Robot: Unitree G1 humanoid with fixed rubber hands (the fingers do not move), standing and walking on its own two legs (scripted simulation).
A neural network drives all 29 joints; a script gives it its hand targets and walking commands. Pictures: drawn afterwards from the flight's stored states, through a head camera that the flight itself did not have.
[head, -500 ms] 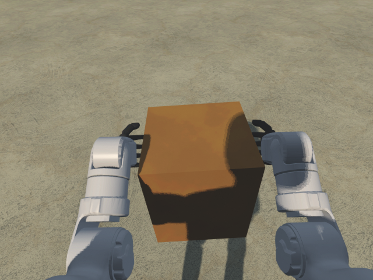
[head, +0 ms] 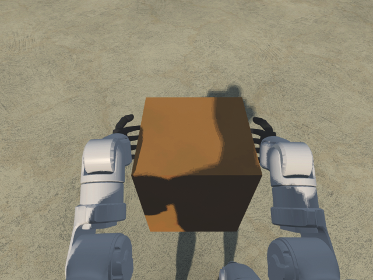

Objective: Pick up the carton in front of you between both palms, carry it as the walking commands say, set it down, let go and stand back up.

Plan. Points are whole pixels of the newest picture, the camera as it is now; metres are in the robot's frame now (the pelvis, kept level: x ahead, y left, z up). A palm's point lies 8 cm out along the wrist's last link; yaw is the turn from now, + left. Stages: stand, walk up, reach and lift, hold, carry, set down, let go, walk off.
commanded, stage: carry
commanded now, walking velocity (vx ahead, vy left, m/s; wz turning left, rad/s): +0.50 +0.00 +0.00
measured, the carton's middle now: (193, 167) +0.35 +0.00 +0.01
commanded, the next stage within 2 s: none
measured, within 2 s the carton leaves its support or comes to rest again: neither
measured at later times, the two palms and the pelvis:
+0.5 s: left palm (144, 80) +0.56 +0.12 +0.09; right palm (258, 78) +0.58 -0.17 +0.08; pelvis +0.30 -0.04 +0.00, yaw +3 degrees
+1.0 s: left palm (137, 21) +0.88 +0.18 +0.08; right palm (225, 23) +0.86 -0.12 +0.08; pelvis +0.60 +0.04 +0.00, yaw -1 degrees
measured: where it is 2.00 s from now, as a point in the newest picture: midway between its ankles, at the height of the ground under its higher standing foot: (184, 111)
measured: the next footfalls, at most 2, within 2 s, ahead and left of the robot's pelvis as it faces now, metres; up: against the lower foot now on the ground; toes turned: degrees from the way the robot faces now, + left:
right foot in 0.28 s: +0.33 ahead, -0.12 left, +0.00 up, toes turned -9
left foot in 0.74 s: +0.65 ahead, +0.12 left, +0.00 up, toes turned +13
